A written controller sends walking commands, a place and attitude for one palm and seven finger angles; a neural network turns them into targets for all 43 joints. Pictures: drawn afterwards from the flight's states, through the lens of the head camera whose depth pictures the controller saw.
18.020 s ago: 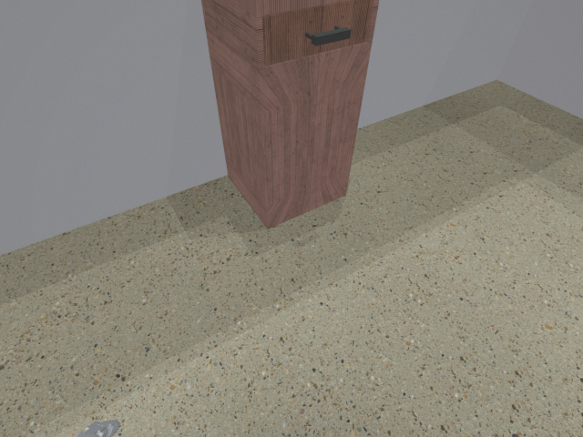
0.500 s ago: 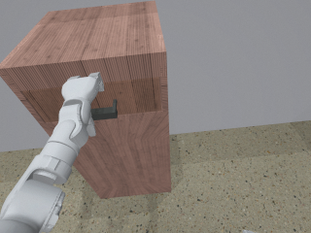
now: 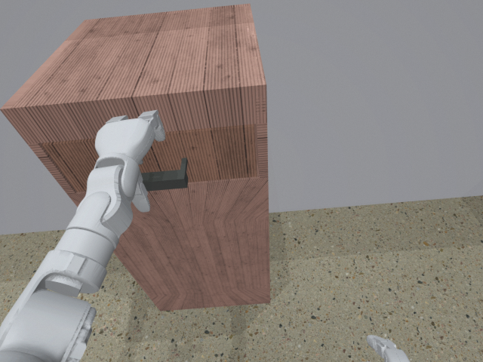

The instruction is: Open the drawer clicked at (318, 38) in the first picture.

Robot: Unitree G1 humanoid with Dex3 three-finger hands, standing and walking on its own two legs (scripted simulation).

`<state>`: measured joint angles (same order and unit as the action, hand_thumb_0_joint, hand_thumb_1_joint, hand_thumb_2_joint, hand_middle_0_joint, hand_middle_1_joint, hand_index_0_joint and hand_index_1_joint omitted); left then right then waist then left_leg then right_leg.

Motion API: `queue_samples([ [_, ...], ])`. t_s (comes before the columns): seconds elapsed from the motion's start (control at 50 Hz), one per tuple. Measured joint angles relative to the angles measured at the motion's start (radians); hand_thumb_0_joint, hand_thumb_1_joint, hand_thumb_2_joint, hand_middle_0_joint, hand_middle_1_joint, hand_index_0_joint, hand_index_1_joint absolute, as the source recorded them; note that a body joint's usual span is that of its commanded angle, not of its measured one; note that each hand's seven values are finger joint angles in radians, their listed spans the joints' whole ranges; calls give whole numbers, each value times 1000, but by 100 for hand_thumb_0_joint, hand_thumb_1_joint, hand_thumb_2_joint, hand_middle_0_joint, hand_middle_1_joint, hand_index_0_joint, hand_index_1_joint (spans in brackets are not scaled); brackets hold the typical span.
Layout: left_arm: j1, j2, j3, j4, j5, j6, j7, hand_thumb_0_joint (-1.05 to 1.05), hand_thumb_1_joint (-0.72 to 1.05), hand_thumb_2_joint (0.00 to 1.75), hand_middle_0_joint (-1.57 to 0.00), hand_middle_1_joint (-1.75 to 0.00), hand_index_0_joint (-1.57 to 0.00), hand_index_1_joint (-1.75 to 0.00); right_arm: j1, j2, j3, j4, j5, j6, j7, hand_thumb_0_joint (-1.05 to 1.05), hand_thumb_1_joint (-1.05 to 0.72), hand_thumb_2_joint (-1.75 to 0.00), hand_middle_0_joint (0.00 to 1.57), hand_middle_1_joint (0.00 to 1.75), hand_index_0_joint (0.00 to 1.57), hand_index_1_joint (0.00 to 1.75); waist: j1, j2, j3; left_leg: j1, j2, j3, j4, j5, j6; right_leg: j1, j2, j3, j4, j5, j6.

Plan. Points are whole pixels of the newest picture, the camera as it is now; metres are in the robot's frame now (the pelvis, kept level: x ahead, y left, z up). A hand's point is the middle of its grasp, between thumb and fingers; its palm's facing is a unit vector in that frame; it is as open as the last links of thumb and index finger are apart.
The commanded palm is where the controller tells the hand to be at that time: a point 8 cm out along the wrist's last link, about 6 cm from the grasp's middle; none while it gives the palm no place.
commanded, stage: move the hooked fingers above the handle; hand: left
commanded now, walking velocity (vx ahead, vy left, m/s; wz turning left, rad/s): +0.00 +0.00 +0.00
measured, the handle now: (154, 173) +0.46 +0.20 +0.07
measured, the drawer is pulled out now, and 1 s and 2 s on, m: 0.00 0.00 0.00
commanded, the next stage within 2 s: none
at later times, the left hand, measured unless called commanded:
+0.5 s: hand (131, 159) +0.42 +0.21 +0.15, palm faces +0.11 -0.03 -0.99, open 13.6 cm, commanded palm +0.37 +0.21 +0.19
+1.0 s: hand (124, 158) +0.41 +0.22 +0.15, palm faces +0.12 +0.00 -0.99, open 13.7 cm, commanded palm +0.38 +0.20 +0.19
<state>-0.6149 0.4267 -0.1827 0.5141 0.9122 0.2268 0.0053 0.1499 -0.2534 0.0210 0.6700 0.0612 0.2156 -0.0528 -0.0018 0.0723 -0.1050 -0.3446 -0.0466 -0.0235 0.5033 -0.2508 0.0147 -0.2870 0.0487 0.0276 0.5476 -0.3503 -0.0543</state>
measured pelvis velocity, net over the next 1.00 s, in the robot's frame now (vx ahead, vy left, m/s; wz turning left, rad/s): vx -0.01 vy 0.01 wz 0.01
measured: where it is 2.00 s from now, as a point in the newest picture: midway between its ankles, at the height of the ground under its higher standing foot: outside the picture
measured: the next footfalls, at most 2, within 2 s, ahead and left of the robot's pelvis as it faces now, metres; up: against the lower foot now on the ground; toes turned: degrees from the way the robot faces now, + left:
none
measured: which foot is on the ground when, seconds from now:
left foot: down 0.00-1.00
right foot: down 0.00-1.00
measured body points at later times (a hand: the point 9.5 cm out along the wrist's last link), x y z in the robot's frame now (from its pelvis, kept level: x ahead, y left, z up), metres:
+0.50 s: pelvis -0.01 +0.02 +0.00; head +0.00 -0.02 +0.45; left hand +0.40 +0.21 +0.20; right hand +0.13 -0.21 -0.13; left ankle +0.00 +0.12 -0.73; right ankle -0.05 -0.08 -0.73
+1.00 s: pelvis -0.01 +0.01 +0.00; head +0.00 -0.03 +0.45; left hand +0.40 +0.21 +0.21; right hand +0.13 -0.24 -0.13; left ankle +0.00 +0.12 -0.73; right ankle -0.05 -0.08 -0.73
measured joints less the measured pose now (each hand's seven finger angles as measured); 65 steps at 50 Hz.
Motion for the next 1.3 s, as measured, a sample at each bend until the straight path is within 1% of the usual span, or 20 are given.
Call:
queue_samples([
  [0.06, 35, 18, 24, 7, 3, -8, -54, 0, -49, 31, -35, -123, -35, -125, -5, 4, 10, -33, -1, 1, -2, 1, -91, -90, 20, 30, 20, 30, -8, -7, 6, 11, 2, 7, -3, 0, 0, 8, 2, 7, -1, 2, 0],
  [0.14, 120, 41, 37, -68, 5, -76, -89, 0, -49, 31, -33, -122, -34, -123, 10, -3, -7, -69, -12, -7, -2, 1, -91, -90, 20, 30, 20, 30, -1, -19, 25, 5, 3, 3, 9, -2, 3, 8, 3, 3, 0, 3, 0],
  [0.22, 180, 43, 5, -183, 6, -163, -45, -1, -49, 31, -33, -121, -33, -121, 28, -19, -43, -61, -21, -30, -4, 1, -91, -90, 20, 30, 20, 30, 25, -19, 41, -14, -4, -12, 37, -9, 8, 4, -2, -14, 9, -1, 5],
  [0.28, 157, 24, -39, -213, 7, -185, 23, -1, -49, 30, -33, -121, -33, -121, 29, -26, -61, -30, -21, -49, -2, 1, -91, -90, 20, 30, 20, 30, 40, -10, 47, -29, -13, -23, 56, -12, 12, -3, -10, -27, 20, -6, 10],
  [0.34, 87, 1, -67, -164, 13, -155, 84, -1, -49, 30, -32, -121, -33, -120, 15, -21, -55, 4, -13, -57, 4, 1, -91, -90, 20, 30, 20, 30, 40, -5, 47, -38, -20, -26, 59, -7, 16, -12, -17, -31, 27, -6, 14],
  [0.42, -19, -15, -61, -32, 24, -53, 109, 0, -50, 30, -32, -121, -33, -120, 0, 2, -26, 26, -6, -49, 11, 1, -91, -90, 20, 30, 20, 30, 19, -4, 36, -39, -20, -14, 40, 6, 18, -23, -18, -18, 21, 5, 18],
  [0.48, -69, -15, -51, 37, 21, 20, 77, 0, -49, 30, -33, -122, -34, -121, 10, 17, -11, 20, -3, -33, 14, 1, -91, -90, 20, 30, 20, 30, 3, -1, 25, -34, -17, -3, 24, 12, 20, -24, -17, -7, 11, 12, 20],
  [0.58, -58, -26, -51, 38, 19, 52, -11, -1, -49, 31, -35, -123, -36, -125, 49, 14, -4, 1, -4, 1, 21, 1, -91, -90, 20, 30, 20, 30, -3, 2, 7, -15, -18, 3, 13, 12, 22, -9, -18, -1, 5, 12, 21],
  [0.64, -13, -32, -59, 14, 15, 23, -54, -1, -49, 31, -34, -122, -35, -124, 63, 6, -7, -15, -6, 6, 20, 1, -91, -90, 20, 30, 20, 30, -7, 0, 11, -7, -17, 5, 15, 9, 22, -1, -17, 2, 7, 9, 20],
  [0.7, 40, -36, -60, -25, 11, -49, -64, -1, -49, 31, -33, -122, -34, -122, 64, -2, -15, -26, -11, -4, 13, 1, -91, -90, 20, 30, 20, 30, -8, -7, 28, -6, -14, 6, 23, 5, 21, -1, -15, 2, 15, 6, 18],
  [0.76, 87, -28, -52, -88, 18, -130, -25, -1, -49, 31, -33, -121, -33, -121, 62, -6, -31, -29, -19, -25, 6, 1, -91, -90, 20, 30, 20, 30, -3, -12, 42, -13, -11, 7, 32, 2, 19, -7, -11, 3, 22, 5, 15],
  [0.82, 91, -17, -46, -117, 32, -165, 51, 0, -49, 31, -33, -121, -33, -121, 57, -10, -46, -14, -20, -43, 5, 1, -91, -90, 20, 30, 20, 30, 8, -9, 42, -22, -9, 3, 39, 0, 15, -13, -8, -1, 25, 4, 12],
  [0.88, 43, -9, -33, -79, 38, -127, 117, 0, -49, 30, -33, -121, -33, -120, 43, -12, -46, 15, -14, -53, 8, 1, -91, -90, 20, 30, 20, 30, 16, -5, 38, -24, -8, -2, 36, 2, 12, -15, -8, -6, 23, 5, 10],
  [0.94, -20, 0, -23, 1, 36, -29, 128, 0, -49, 30, -32, -121, -33, -120, 27, -11, -36, 32, -5, -47, 11, 1, -91, -90, 20, 30, 20, 30, 17, 0, 28, -20, -7, -4, 21, 9, 8, -14, -7, -7, 13, 9, 8],
  [1.02, -79, -4, -54, 53, 15, 91, 58, -1, -49, 31, -32, -121, -34, -123, 27, -10, -25, 22, 5, -24, 11, 1, -91, -90, 20, 30, 20, 30, 14, 3, 13, -14, -9, -15, 6, 16, 5, -5, -9, -18, 0, 11, 5],
  [1.08, -99, -11, -79, 63, 13, 112, -31, -1, -49, 31, -31, -121, -33, -125, 26, -11, -15, 10, 5, -9, 6, 1, -91, -90, 20, 30, 20, 30, 12, -3, 7, -8, -11, -25, 4, 16, 3, 4, -10, -27, -1, 7, 2],
  [1.14, -97, -20, -113, 83, 8, 72, -111, -1, -49, 31, -31, -120, -33, -124, 17, -14, -9, -7, 3, -7, 2, 1, -91, -90, 20, 30, 20, 30, 1, -10, 12, -10, -10, -28, 13, 10, 0, 3, -9, -31, 7, 2, -2],
  [1.2, -58, -35, -112, 54, -6, -38, -144, -1, -49, 31, -31, -120, -32, -123, 10, -14, -12, -32, -7, -20, -5, 1, -91, -90, 20, 30, 20, 30, -8, -16, 29, -21, -7, -23, 28, 3, -1, -10, -6, -27, 23, -5, -4],
  [1.24, -16, -43, -95, 6, -8, -132, -125, -1, -49, 31, -31, -120, -32, -122, 12, -12, -20, -45, -15, -31, -12, 1, -91, -90, 20, 30, 20, 30, -11, -18, 39, -29, -4, -17, 38, -3, -2, -21, -3, -21, 33, -8, -5],
  [1.3, 26, -47, -54, -43, 5, -242, -31, 0, -49, 31, -32, -120, -33, -121, 18, -6, -33, -43, -23, -47, -18, 1, -91, -90, 20, 30, 20, 30, -9, -18, 42, -44, 1, -7, 51, -13, -3, -39, 2, -11, 46, -14, -6],
])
